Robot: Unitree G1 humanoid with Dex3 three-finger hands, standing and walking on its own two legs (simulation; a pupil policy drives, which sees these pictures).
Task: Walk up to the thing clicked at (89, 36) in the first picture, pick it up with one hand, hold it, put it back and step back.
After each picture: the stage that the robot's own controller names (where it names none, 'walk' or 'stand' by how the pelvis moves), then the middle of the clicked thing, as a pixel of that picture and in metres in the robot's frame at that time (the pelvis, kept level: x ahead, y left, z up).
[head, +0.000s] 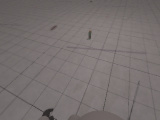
stand; (89, 34) +2.07 +0.10 -0.65
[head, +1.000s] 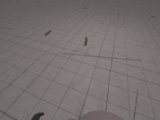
walk; (86, 41) +1.94 +0.11 -0.65
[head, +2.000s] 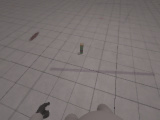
walk; (81, 48) +1.31 +0.17 -0.65
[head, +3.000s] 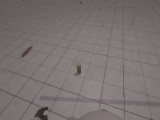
walk; (78, 68) +0.83 +0.20 -0.64
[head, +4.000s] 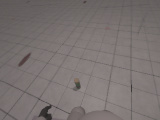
walk; (77, 83) +0.53 +0.24 -0.63
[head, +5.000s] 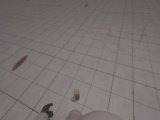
stand; (76, 94) +0.40 +0.19 -0.64
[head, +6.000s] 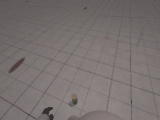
stand; (74, 99) +0.36 +0.18 -0.66
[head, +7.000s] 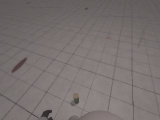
stand; (76, 98) +0.37 +0.18 -0.66
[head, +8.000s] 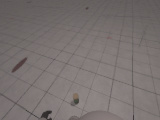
stand; (76, 99) +0.37 +0.18 -0.66
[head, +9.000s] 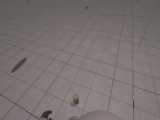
stand; (76, 99) +0.36 +0.18 -0.66
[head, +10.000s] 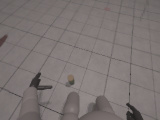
go down; (71, 80) +0.40 +0.19 -0.52
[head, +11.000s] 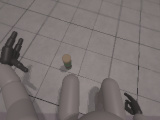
go down; (67, 63) +0.45 +0.22 -0.28
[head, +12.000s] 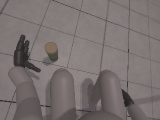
close in; (52, 53) +0.43 +0.25 -0.19
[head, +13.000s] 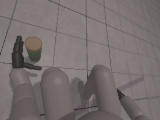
close; (34, 52) +0.43 +0.28 -0.15
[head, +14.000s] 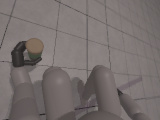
lift; (35, 52) +0.41 +0.28 -0.16
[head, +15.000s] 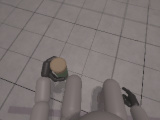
lift; (61, 71) +0.31 +0.21 -0.02
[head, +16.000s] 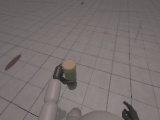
hold; (70, 76) +0.31 +0.14 +0.05
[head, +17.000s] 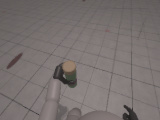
hold; (71, 76) +0.31 +0.15 +0.04
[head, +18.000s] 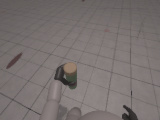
crouch; (71, 77) +0.31 +0.14 +0.02
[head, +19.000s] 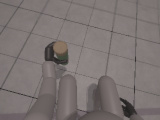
crouch; (62, 55) +0.43 +0.18 -0.06
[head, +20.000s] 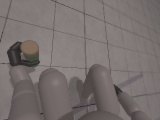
lower; (32, 56) +0.41 +0.27 -0.16
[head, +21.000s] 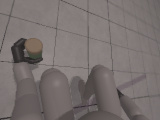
lower; (35, 53) +0.41 +0.27 -0.16
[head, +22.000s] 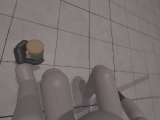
lower; (36, 54) +0.41 +0.27 -0.16
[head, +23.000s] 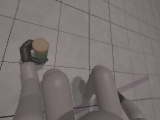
lower; (41, 54) +0.41 +0.25 -0.16
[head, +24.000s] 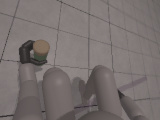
loosen; (40, 55) +0.40 +0.25 -0.15
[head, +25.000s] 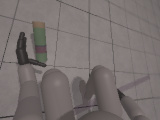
withdraw; (40, 42) +0.51 +0.26 -0.20
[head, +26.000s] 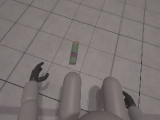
walk; (74, 52) +0.58 +0.20 -0.35
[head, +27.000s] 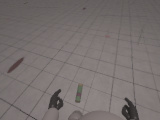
stand; (79, 92) +0.50 +0.14 -0.68
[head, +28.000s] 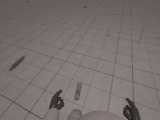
stand; (78, 90) +0.51 +0.16 -0.69
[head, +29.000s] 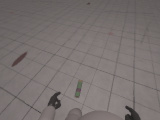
stand; (78, 88) +0.51 +0.16 -0.70
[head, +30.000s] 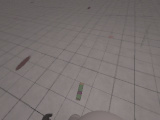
walk; (80, 90) +0.52 +0.16 -0.75
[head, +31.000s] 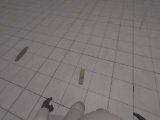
walk; (81, 76) +0.63 +0.15 -0.73
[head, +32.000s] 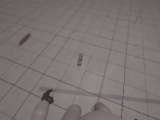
walk; (80, 59) +0.92 +0.18 -0.71
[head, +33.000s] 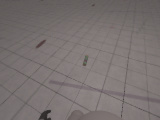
stand; (85, 60) +1.16 +0.17 -0.73
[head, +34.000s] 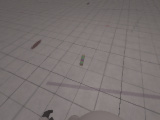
stand; (82, 59) +1.15 +0.20 -0.75
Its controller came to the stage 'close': yes
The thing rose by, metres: 0.67
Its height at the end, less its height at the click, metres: -0.09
